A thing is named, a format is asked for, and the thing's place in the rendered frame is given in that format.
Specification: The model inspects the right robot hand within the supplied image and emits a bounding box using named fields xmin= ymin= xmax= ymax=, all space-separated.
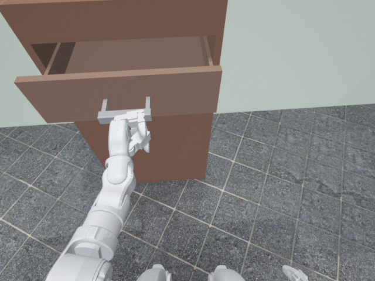
xmin=282 ymin=265 xmax=308 ymax=281

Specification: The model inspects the drawer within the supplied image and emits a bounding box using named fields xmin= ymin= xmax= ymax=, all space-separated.
xmin=14 ymin=36 xmax=222 ymax=124

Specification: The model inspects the cabinet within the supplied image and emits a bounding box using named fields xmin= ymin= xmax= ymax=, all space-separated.
xmin=0 ymin=0 xmax=228 ymax=183

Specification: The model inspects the left robot hand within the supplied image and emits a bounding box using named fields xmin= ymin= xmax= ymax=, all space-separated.
xmin=108 ymin=109 xmax=151 ymax=158

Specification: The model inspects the handle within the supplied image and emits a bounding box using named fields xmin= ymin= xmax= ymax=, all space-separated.
xmin=97 ymin=97 xmax=152 ymax=124

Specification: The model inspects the robot left forearm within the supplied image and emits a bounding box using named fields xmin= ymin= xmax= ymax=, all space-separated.
xmin=45 ymin=155 xmax=136 ymax=281

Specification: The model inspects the robot left thigh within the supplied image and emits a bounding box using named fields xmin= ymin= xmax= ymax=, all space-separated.
xmin=137 ymin=268 xmax=172 ymax=281

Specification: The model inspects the robot right shin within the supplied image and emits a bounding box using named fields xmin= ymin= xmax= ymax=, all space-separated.
xmin=215 ymin=265 xmax=227 ymax=270

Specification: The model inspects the robot left upper arm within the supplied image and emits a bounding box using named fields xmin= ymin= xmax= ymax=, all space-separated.
xmin=48 ymin=253 xmax=113 ymax=281

